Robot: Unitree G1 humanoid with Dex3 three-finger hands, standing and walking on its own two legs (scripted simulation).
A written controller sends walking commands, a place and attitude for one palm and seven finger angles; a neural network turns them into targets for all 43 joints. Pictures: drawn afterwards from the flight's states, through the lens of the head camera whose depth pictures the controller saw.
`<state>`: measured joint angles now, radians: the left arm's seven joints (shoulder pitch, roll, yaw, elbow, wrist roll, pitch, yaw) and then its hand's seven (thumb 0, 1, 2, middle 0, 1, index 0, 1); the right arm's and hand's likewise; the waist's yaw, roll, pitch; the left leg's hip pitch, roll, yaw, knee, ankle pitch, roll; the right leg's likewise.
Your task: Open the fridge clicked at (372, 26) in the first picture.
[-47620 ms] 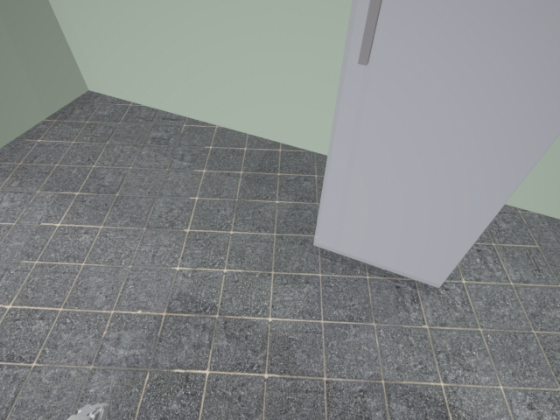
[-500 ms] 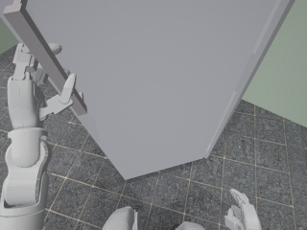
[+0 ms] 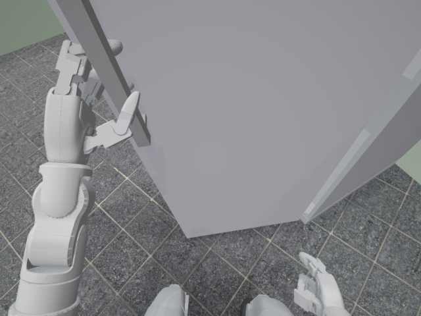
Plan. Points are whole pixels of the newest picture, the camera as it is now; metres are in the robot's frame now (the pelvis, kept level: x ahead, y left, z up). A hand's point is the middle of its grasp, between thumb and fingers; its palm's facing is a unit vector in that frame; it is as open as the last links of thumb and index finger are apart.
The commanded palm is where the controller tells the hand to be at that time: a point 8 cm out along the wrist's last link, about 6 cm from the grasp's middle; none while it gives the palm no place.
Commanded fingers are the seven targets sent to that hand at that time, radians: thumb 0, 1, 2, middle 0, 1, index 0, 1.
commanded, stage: walk backward, drawing the door open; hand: left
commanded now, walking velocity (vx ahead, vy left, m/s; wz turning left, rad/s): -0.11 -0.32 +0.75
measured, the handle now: (118, 76) +0.39 +0.13 +0.24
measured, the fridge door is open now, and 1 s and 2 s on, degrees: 67 84 81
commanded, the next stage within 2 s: stop walking and hold the door back in 0.38 s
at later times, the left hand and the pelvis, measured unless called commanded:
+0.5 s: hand (167, 212) +0.21 +0.05 +0.22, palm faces +0.42 -0.88 -0.23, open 8.0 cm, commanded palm +0.18 +0.10 +0.20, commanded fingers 0.00 0.90 0.90 -0.45 -1.40 -0.45 -1.40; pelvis -0.04 -0.19 +0.00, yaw +21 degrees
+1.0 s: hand (167, 194) +0.23 +0.04 +0.23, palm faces +0.54 -0.83 -0.17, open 6.5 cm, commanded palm +0.19 +0.10 +0.20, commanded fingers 0.00 0.90 0.90 -0.45 -1.40 -0.45 -1.40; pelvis -0.12 -0.29 +0.01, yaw +28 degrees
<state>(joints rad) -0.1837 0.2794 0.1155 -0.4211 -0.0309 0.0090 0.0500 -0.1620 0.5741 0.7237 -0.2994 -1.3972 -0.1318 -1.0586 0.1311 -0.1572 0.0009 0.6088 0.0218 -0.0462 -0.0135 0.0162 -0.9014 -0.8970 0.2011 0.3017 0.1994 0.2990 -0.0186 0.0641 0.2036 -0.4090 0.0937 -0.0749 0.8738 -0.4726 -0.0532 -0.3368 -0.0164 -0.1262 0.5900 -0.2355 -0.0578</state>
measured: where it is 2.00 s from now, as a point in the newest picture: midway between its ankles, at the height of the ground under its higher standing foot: outside the picture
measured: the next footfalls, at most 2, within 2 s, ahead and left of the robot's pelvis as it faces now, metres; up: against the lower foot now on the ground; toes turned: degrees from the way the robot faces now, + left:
left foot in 0.26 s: -0.04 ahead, +0.05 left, +0.00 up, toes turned +23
right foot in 0.50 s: +0.08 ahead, -0.32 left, +0.00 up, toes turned +19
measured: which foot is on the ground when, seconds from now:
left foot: up 0.00-0.24, down 0.26-0.50, up 0.52-0.98, down 1.00-1.00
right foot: down 0.00-0.26, up 0.28-0.48, down 0.50-1.00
